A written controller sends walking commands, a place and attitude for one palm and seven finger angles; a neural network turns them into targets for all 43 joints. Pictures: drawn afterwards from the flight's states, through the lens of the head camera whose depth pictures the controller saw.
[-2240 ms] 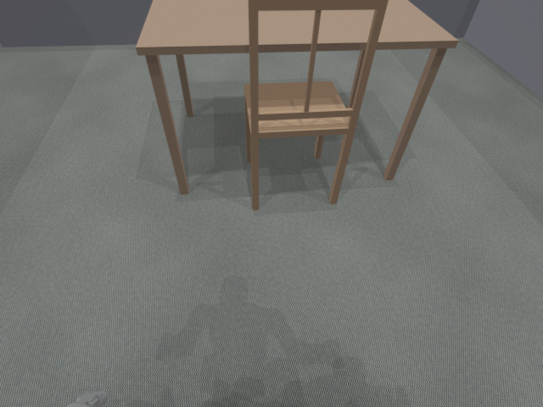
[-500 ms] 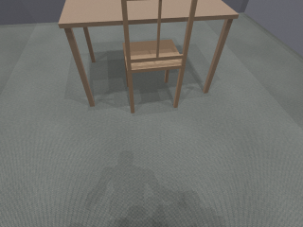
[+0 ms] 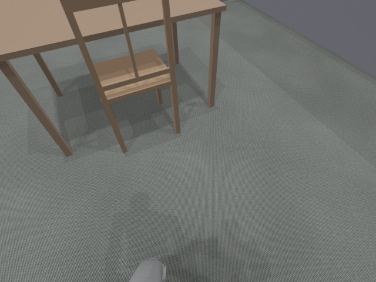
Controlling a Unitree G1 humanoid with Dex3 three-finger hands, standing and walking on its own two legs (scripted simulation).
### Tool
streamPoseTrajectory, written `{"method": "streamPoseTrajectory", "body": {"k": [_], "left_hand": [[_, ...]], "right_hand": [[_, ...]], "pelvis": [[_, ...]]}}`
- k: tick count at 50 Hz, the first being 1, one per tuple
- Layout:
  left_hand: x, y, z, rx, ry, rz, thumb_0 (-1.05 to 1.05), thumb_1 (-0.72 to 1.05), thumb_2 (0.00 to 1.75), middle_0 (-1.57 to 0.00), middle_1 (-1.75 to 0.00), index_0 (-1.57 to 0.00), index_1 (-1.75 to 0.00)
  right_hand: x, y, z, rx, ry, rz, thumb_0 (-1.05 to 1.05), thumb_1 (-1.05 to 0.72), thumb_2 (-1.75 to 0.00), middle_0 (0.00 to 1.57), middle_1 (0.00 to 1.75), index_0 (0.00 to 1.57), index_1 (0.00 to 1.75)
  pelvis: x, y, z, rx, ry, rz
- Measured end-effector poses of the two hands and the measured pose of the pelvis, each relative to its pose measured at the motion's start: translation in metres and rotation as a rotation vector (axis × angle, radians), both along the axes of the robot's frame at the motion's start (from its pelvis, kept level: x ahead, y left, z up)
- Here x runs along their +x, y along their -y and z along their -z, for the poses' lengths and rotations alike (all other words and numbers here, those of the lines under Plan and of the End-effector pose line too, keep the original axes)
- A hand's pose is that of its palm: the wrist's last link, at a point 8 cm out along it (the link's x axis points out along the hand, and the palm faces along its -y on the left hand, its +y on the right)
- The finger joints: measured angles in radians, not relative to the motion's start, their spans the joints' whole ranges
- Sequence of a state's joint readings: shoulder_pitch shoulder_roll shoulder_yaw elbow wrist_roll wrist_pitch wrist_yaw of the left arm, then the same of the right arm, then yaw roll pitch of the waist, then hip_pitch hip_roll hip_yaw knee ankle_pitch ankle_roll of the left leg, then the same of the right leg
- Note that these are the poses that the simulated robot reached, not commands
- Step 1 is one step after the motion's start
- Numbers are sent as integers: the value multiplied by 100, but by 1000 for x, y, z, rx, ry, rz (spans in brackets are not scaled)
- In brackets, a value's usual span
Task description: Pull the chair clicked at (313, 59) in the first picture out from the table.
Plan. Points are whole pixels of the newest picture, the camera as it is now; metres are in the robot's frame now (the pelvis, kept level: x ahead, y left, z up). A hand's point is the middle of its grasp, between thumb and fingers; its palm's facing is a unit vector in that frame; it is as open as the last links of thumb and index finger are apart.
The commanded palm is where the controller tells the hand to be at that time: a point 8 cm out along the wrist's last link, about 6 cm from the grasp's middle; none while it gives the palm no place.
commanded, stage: walk to a spot facing it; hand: left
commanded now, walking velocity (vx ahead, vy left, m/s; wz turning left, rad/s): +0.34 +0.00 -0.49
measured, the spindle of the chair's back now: (129, 44) +1.08 +0.39 -0.05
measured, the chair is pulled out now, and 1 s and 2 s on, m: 0.00 0.00 0.00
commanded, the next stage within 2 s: none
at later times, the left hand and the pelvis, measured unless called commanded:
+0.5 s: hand (106, 220) +0.29 +0.28 -0.19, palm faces -0.17 -0.97 -0.18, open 7.4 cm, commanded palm none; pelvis +0.21 +0.09 -0.01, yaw -17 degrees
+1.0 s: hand (179, 149) +0.58 +0.10 -0.20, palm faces -0.54 -0.83 -0.12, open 7.4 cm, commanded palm none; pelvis +0.41 +0.02 -0.03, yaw -34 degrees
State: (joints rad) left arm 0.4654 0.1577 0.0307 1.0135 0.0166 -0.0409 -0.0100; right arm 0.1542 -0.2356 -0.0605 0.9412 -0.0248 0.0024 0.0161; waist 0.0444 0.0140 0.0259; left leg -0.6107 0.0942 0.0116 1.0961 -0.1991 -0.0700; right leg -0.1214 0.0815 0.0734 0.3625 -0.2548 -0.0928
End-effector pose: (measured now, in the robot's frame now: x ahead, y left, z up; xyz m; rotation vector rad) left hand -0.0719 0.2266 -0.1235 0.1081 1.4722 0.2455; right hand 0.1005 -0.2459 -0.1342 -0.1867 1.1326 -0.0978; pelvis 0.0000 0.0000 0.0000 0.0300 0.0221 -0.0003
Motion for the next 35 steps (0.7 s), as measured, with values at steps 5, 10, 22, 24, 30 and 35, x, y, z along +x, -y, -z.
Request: {"method": "streamPoseTrajectory", "body": {"k": [5, 10, 22, 24, 30, 35], "left_hand": [[30, -11, 3, -1, -12, 13, 1, 90, 90, -20, -30, -20, -30], [73, -32, 13, -6, -22, 37, 1, 90, 90, -20, -30, -20, -30], [289, -106, 45, -47, 81, 257, 1, 91, 90, -20, -29, -20, -30], [341, -108, 38, -48, 162, 297, 1, 91, 90, -19, -29, -19, -30], [466, -94, 23, -61, 296, 416, 1, 91, 90, -19, -29, -19, -30], [534, -60, 25, -97, 296, 513, 0, 91, 90, -19, -29, -19, -30]], "right_hand": [[39, -11, -2, -5, 27, 21, 1, -91, -90, 20, 30, 19, 30], [97, -37, -5, 3, 81, 28, 1, -91, -90, 20, 30, 19, 30], [140, -88, -17, -62, 130, 224, 0, -90, -90, 20, 30, 20, 30], [118, -94, -17, -72, 51, 284, 0, -91, -90, 20, 30, 20, 30], [56, -113, -13, -81, -169, 465, 0, -92, -90, 20, 30, 20, 30], [27, -148, -8, -24, -324, 579, 0, -92, -90, 20, 30, 19, 30]], "pelvis": [[34, -12, 2, -17, -8, 40], [77, -32, 8, -32, -10, 89], [188, -83, 15, -64, 37, 260], [204, -88, 9, -70, 38, 279], [251, -96, 5, -66, 32, 351], [289, -91, 8, -63, 25, 408]]}}
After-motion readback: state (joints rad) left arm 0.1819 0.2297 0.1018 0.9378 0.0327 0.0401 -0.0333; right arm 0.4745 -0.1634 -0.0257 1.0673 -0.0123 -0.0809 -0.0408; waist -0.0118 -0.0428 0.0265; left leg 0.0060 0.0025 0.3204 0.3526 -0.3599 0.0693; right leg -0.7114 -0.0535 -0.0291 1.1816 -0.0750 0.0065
